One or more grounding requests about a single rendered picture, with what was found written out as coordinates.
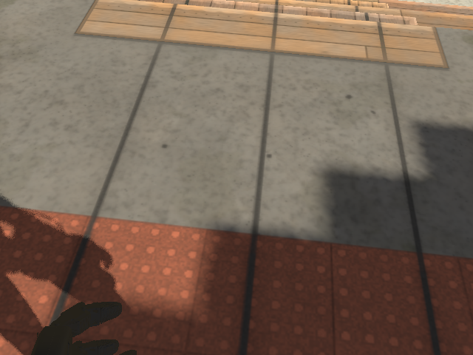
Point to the robot left hand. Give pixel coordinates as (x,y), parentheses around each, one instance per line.
(56,339)

